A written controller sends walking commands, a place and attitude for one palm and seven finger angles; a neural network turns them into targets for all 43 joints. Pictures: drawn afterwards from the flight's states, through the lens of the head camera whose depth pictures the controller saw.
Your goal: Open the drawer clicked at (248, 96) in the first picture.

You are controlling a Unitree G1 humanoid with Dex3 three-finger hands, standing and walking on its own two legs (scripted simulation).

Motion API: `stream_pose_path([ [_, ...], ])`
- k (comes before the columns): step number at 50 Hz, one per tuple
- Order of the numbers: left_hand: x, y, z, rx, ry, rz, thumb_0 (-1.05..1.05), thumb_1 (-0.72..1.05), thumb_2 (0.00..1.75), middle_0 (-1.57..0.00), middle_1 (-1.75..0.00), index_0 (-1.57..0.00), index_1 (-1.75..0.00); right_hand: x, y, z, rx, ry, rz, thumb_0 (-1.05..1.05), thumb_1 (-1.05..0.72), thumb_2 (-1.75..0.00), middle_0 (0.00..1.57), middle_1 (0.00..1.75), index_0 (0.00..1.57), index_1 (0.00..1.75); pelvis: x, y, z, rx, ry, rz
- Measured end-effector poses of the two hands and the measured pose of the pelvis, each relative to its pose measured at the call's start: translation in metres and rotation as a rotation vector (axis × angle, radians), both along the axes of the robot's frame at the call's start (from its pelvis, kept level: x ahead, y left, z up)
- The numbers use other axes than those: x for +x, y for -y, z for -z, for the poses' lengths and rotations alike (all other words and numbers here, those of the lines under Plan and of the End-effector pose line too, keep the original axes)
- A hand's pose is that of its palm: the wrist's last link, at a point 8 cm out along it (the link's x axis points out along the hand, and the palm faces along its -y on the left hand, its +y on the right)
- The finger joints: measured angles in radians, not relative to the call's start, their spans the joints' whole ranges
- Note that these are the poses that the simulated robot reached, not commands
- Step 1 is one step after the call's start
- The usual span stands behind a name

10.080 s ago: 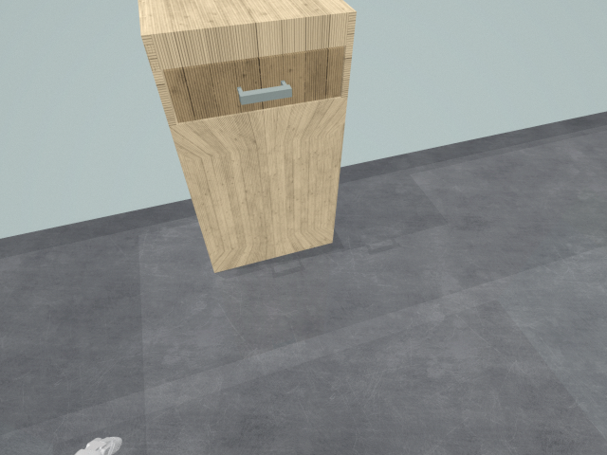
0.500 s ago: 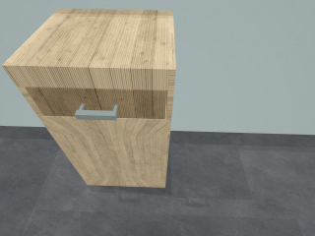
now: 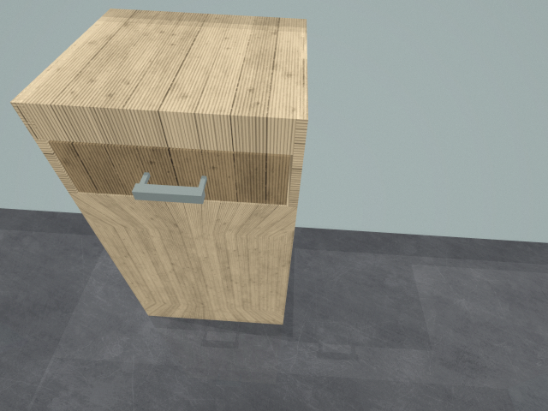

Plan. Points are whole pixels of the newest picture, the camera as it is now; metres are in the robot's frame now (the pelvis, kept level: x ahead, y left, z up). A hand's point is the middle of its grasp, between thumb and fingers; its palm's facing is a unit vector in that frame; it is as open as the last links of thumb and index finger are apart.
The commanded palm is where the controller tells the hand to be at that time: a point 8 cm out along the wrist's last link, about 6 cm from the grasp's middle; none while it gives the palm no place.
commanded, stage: look again from close up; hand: left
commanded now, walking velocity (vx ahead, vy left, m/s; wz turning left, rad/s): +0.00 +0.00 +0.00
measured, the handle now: (172, 186) +0.51 +0.24 -0.01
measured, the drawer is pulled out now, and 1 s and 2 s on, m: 0.00 0.00 0.00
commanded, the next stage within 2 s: raise the hand with hooked fingers in 0.16 s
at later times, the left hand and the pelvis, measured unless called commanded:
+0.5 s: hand (138, 379) +0.17 +0.21 -0.05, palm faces -0.10 -0.50 -0.86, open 7.6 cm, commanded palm +0.11 +0.22 -0.03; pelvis -0.03 +0.01 -0.02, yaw -1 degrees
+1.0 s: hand (127, 341) +0.21 +0.22 -0.01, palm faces +0.04 -0.10 -0.99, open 10.4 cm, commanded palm +0.17 +0.22 +0.05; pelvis -0.04 -0.01 -0.03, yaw +0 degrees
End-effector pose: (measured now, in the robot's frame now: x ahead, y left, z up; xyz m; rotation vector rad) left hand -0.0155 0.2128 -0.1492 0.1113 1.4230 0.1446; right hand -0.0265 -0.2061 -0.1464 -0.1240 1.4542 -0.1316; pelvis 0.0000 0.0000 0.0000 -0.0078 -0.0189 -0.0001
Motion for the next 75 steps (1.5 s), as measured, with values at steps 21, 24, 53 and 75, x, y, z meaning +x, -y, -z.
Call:
stream_pose_path([
  [21,0.103,-0.036,-0.096,0.427,0.53,0.386,0.05,0.92,0.88,-0.21,-0.32,-0.2,-0.33,0.051,0.027,-0.01,-0.094,0.443,-0.004,0.04,-0.93,-0.89,0.2,0.3,0.2,0.3,-0.017,-0.008,0.008,0.024,-0.028,0.007],
  [24,0.158,-0.024,-0.143,0.677,0.775,0.653,0.04,0.86,0.86,-0.21,-0.35,-0.2,-0.36,0.097,0.042,-0.023,-0.117,0.629,-0.067,0.03,-0.93,-0.89,0.2,0.3,0.2,0.3,-0.026,-0.008,0.014,0.032,-0.071,0.015],
  [53,0.207,-0.008,-0.204,1.122,0.938,1.015,0.0,0.16,0.59,-0.27,-0.77,-0.27,-0.78,0.177,-0.011,-0.024,0.06,0.599,-0.231,0.01,-0.9,-0.89,0.2,0.3,0.2,0.3,-0.031,0.005,0.021,0.025,-0.104,0.013],
  [75,0.253,-0.024,-0.265,1.184,1.001,1.036,-0.01,-0.34,0.37,-0.31,-1.1,-0.31,-1.11,0.211,0.015,-0.049,-0.027,0.636,-0.196,0.01,-0.9,-0.89,0.2,0.3,0.2,0.3,-0.016,-0.004,0.005,0.021,-0.059,0.003],
])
